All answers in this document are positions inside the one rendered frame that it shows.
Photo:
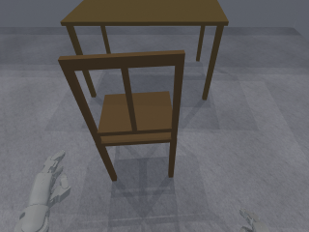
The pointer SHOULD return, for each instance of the left robot hand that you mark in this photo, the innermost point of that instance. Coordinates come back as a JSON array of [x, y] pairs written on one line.
[[40, 193]]

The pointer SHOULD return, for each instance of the table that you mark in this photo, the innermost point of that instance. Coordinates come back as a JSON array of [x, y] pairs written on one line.
[[148, 13]]

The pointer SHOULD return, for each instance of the left robot forearm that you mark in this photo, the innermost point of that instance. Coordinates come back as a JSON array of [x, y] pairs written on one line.
[[34, 218]]

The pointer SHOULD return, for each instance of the right robot hand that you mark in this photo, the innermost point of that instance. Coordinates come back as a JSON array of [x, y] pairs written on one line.
[[253, 220]]

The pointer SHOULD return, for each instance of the chair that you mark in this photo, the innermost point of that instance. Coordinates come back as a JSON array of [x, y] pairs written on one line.
[[130, 118]]

